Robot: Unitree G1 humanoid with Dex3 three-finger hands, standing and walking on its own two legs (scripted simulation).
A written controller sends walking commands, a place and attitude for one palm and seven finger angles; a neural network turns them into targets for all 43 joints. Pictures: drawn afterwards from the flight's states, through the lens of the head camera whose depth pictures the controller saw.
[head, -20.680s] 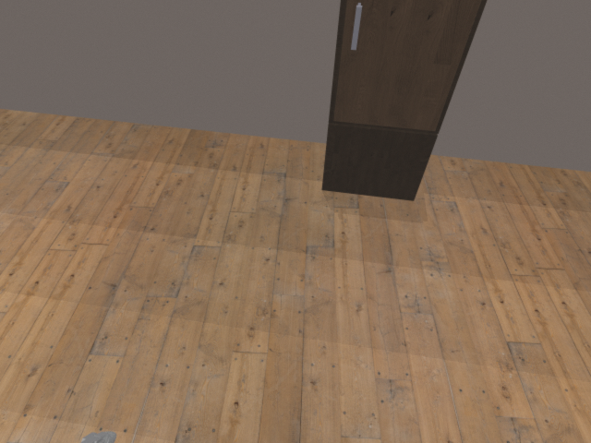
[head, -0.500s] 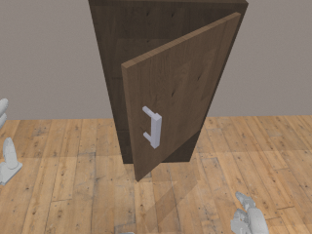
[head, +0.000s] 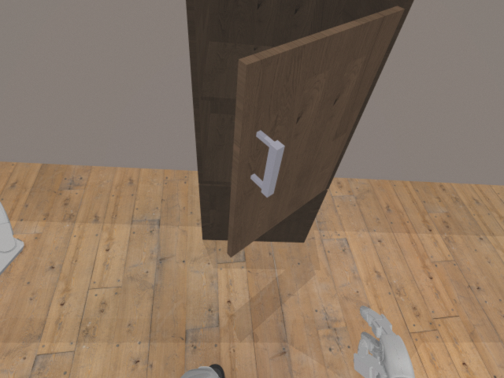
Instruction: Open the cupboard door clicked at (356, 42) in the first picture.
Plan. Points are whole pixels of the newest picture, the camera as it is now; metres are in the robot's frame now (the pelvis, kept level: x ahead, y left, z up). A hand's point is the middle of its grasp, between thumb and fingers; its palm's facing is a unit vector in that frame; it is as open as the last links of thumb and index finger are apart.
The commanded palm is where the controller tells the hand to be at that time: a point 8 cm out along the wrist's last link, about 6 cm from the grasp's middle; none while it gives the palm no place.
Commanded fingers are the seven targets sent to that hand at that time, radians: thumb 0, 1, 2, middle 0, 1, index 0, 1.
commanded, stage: stop stepping back and stand still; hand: left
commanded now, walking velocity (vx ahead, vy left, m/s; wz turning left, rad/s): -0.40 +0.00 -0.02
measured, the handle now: (265, 165) +0.48 +0.02 +0.05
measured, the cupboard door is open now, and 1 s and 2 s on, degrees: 40 40 40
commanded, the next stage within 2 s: let the arm hang, fingers relaxed in 0.96 s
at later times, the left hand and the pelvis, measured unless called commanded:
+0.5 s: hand (18, 322) +0.14 +0.24 +0.17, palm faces +0.32 -0.85 -0.41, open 7.4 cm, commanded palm +0.07 +0.28 +0.18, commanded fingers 0.00 0.90 0.90 -0.20 -0.30 -0.20 -0.30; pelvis -0.10 +0.00 +0.00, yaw -6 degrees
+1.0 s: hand out of the picture +0.09 +0.25 +0.18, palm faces +0.34 -0.79 -0.51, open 7.5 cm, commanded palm +0.04 +0.30 +0.18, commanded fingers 0.00 0.90 0.90 -0.20 -0.30 -0.20 -0.30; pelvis -0.13 +0.01 +0.00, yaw -5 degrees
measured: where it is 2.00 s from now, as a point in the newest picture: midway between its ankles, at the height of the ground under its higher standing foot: outside the picture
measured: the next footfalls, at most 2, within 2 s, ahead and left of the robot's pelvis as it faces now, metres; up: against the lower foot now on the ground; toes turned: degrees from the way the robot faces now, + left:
right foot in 0.16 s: -0.07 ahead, -0.08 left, +0.00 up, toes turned -8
left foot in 0.32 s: +0.06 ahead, +0.07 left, +0.00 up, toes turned -6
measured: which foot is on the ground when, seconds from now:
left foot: down 0.00-0.18, up 0.20-0.30, down 0.32-0.54, up 0.56-0.74, down 0.76-1.00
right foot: up 0.00-0.14, down 0.16-1.00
